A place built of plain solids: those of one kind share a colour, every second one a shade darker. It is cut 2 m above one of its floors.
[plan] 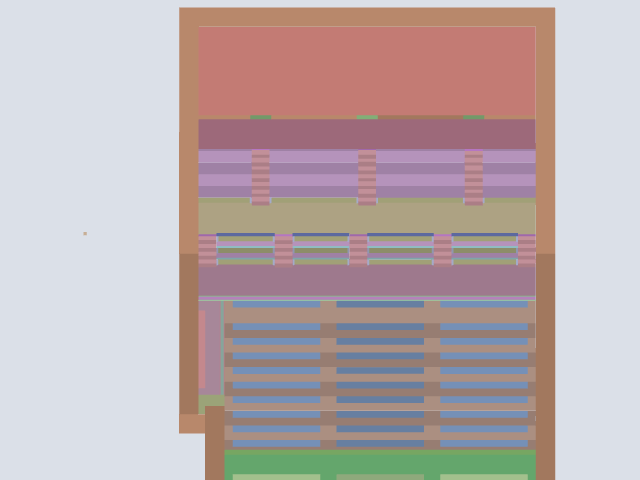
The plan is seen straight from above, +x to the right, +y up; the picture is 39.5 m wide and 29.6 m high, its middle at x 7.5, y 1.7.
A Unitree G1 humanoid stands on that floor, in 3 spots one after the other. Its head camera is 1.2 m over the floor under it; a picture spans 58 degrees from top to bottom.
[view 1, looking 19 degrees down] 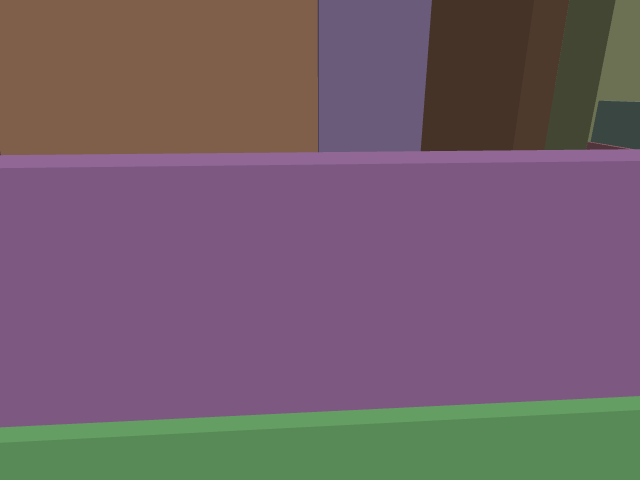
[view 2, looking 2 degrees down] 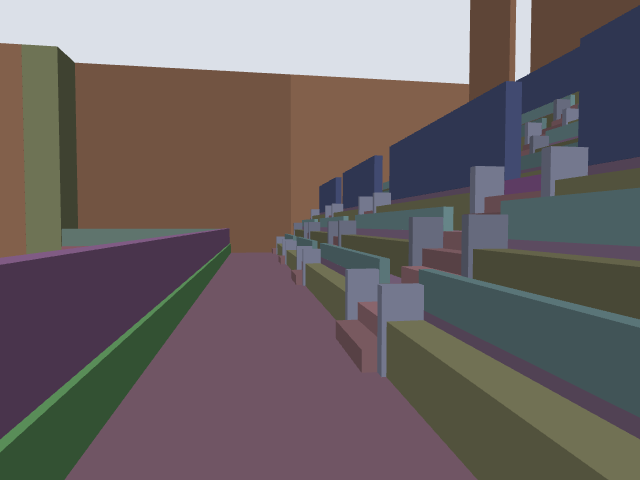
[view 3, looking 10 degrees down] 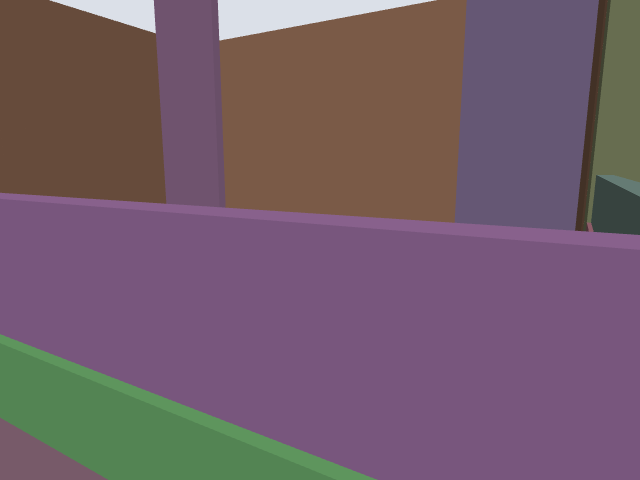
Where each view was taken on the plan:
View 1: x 6.54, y -0.86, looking -94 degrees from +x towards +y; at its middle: rail_front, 0.98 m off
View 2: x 18.99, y -0.86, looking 171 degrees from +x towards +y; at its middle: form_timber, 11.30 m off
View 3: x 1.84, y -0.86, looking -60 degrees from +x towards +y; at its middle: rail_front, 1.09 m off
